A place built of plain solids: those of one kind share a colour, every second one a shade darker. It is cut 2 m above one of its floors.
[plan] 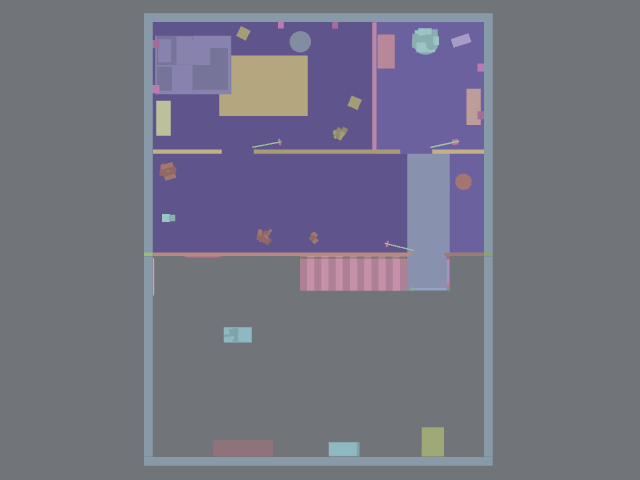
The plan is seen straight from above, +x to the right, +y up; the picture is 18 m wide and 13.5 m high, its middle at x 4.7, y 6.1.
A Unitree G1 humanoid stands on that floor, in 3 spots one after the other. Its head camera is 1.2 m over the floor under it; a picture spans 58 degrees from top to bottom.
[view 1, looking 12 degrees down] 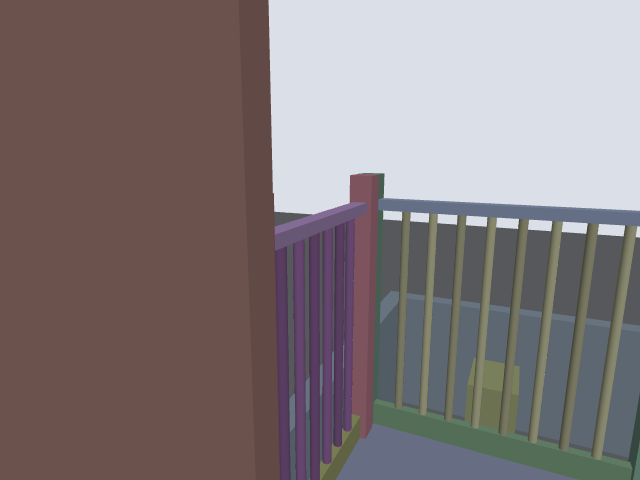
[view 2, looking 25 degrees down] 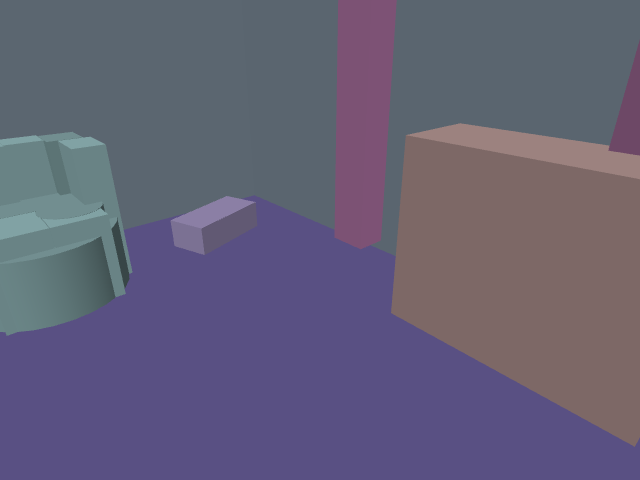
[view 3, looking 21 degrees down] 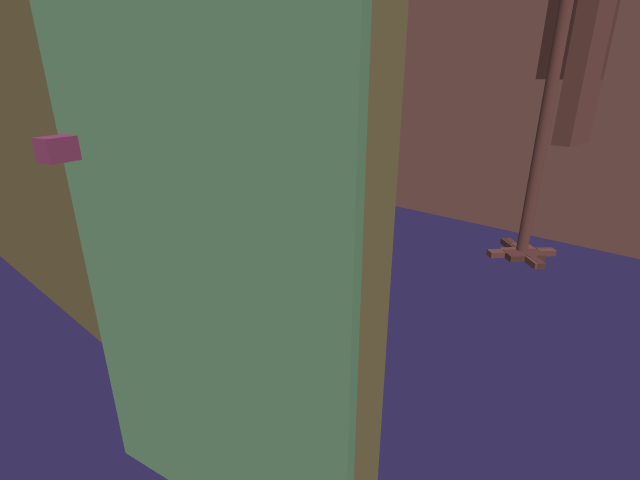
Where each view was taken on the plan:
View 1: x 7.75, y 6.40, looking -65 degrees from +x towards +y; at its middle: ground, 19.70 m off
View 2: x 7.40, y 9.29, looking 48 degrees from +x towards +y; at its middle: upper_floor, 2.84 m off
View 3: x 2.39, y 9.29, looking -49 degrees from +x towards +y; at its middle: doorleaf_door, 0.78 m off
